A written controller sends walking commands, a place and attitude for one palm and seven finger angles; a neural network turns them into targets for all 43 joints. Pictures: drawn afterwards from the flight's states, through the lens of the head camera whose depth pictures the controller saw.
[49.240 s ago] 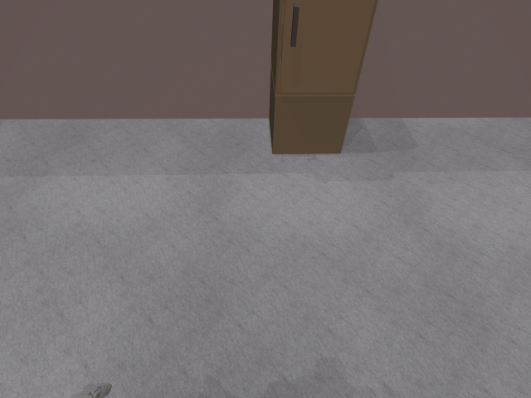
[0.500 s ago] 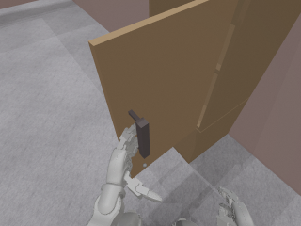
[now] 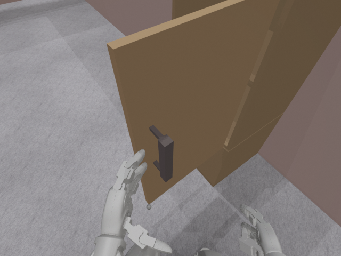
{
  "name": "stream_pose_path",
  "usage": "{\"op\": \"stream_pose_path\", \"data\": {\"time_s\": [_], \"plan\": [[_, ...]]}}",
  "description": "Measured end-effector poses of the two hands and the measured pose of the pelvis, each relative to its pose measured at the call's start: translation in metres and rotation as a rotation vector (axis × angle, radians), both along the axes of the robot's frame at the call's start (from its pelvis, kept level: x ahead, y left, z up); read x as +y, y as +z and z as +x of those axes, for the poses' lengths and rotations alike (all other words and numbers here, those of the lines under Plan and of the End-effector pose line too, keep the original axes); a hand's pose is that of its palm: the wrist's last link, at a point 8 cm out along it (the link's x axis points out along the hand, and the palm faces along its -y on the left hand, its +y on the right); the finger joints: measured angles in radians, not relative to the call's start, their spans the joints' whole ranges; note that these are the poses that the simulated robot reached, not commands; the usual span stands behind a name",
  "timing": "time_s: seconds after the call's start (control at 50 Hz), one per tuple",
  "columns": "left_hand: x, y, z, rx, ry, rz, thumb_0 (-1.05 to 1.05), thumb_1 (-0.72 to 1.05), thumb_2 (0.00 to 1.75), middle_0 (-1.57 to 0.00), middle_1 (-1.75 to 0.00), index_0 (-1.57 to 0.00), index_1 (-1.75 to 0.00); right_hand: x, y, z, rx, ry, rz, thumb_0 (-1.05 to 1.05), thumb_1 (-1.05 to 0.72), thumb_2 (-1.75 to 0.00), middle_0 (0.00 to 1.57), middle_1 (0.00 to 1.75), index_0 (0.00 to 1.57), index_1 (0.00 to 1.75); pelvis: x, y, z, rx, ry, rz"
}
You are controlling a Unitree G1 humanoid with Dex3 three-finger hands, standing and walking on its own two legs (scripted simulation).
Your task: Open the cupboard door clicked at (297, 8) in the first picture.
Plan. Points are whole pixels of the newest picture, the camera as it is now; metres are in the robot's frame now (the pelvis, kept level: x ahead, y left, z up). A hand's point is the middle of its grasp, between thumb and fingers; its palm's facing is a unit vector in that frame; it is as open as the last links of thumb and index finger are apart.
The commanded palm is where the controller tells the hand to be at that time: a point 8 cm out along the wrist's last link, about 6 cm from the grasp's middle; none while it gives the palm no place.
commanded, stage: slide the hand sideways off the handle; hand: left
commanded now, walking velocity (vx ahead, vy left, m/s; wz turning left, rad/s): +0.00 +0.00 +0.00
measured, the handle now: (160, 155) +0.33 +0.05 +0.07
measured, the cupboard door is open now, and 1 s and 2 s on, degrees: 93 93 93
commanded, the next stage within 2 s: draw the hand back to the body in 0.42 s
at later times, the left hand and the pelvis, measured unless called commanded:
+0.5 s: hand (125, 227) +0.18 +0.10 +0.06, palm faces -0.04 -1.00 -0.01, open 16.3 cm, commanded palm +0.16 +0.15 +0.06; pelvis +0.00 -0.02 -0.01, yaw +1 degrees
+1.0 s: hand (86, 212) +0.18 +0.15 +0.12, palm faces -0.04 -1.00 -0.06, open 16.3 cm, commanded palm +0.15 +0.21 +0.14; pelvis +0.01 -0.01 +0.02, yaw +1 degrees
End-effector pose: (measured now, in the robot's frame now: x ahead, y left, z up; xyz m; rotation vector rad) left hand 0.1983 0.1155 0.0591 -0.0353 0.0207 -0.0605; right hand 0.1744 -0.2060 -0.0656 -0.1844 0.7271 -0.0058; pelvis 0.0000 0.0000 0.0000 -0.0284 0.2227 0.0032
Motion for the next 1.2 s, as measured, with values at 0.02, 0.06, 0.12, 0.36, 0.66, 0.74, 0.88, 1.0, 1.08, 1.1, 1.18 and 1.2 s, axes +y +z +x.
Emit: {"op": "stream_pose_path", "data": {"time_s": [0.02,0.06,0.12,0.36,0.66,0.74,0.88,1.0,1.08,1.1,1.18,1.2], "plan": [[0.002,0.000,-0.002,-0.002,0.002,0.005,-0.01,-0.50,0.30,-0.17,-0.31,-0.19,-0.33,-0.001,0.000,0.002,-0.004,0.003,-0.002,0.02,-0.91,-0.90,0.20,0.30,0.20,0.30,-0.001,-0.001,0.000,0.002,0.001,0.000],[0.005,0.000,-0.006,-0.003,0.007,0.013,-0.01,-0.50,0.30,-0.17,-0.31,-0.18,-0.32,-0.005,-0.001,0.005,-0.012,0.006,-0.006,0.02,-0.91,-0.90,0.20,0.30,0.20,0.30,-0.003,-0.003,0.001,0.005,0.004,0.000],[0.011,0.000,-0.012,0.000,0.015,0.024,-0.01,-0.50,0.30,-0.16,-0.31,-0.17,-0.32,-0.010,-0.002,0.008,-0.021,0.008,-0.010,0.02,-0.91,-0.90,0.20,0.30,0.20,0.30,-0.006,-0.005,0.001,0.009,0.006,0.000],[0.030,0.000,-0.033,0.018,0.027,0.042,-0.01,-0.50,0.30,-0.15,-0.30,-0.15,-0.31,-0.029,-0.007,0.007,-0.035,-0.026,-0.026,0.02,-0.91,-0.90,0.20,0.30,0.20,0.30,-0.019,-0.009,0.001,0.021,0.010,0.003],[0.043,0.016,-0.033,-0.031,-0.006,0.074,-0.01,-0.50,0.30,-0.15,-0.30,-0.15,-0.31,-0.039,-0.009,-0.005,-0.049,-0.081,-0.034,0.02,-0.91,-0.90,0.20,0.30,0.20,0.30,-0.022,-0.011,-0.006,0.005,0.008,-0.002],[0.057,0.036,-0.034,-0.033,0.028,0.100,-0.01,-0.50,0.30,-0.16,-0.30,-0.15,-0.31,-0.035,0.001,-0.008,-0.051,-0.099,-0.015,0.02,-0.91,-0.90,0.20,0.30,0.20,0.30,-0.020,0.000,-0.003,-0.021,0.010,-0.003],[0.076,0.049,-0.035,0.000,0.040,0.084,-0.01,-0.50,0.30,-0.15,-0.30,-0.15,-0.31,-0.030,0.023,-0.005,-0.081,-0.097,-0.032,0.02,-0.91,-0.90,0.20,0.30,0.20,0.30,-0.014,0.016,0.004,-0.052,0.014,-0.010],[0.092,0.068,-0.034,-0.030,0.022,0.095,-0.01,-0.49,0.30,-0.16,-0.30,-0.15,-0.31,-0.027,0.039,0.004,-0.120,-0.095,-0.052,0.02,-0.91,-0.90,0.20,0.30,0.20,0.30,-0.007,0.024,0.009,-0.075,0.017,-0.018],[0.107,0.085,-0.034,-0.031,0.074,0.188,-0.01,-0.43,0.33,-0.16,-0.30,-0.15,-0.31,-0.020,0.048,0.012,-0.134,-0.094,-0.058,0.02,-0.91,-0.90,0.20,0.30,0.20,0.30,-0.002,0.031,0.013,-0.093,0.010,-0.017],[0.112,0.089,-0.035,-0.017,0.106,0.224,-0.01,-0.41,0.33,-0.16,-0.30,-0.15,-0.31,-0.018,0.050,0.014,-0.132,-0.097,-0.059,0.02,-0.91,-0.90,0.20,0.30,0.20,0.30,-0.001,0.033,0.014,-0.099,0.009,-0.016],[0.125,0.099,-0.041,0.047,0.218,0.299,-0.01,-0.31,0.38,-0.16,-0.30,-0.16,-0.31,-0.006,0.058,0.019,-0.131,-0.093,-0.052,0.02,-0.91,-0.90,0.20,0.30,0.20,0.30,0.006,0.044,0.018,-0.124,0.008,-0.015],[0.127,0.100,-0.042,0.060,0.237,0.310,-0.01,-0.28,0.39,-0.16,-0.30,-0.16,-0.31,-0.003,0.060,0.020,-0.128,-0.089,-0.051,0.02,-0.91,-0.90,0.20,0.30,0.20,0.30,0.008,0.046,0.018,-0.130,0.008,-0.015]]}}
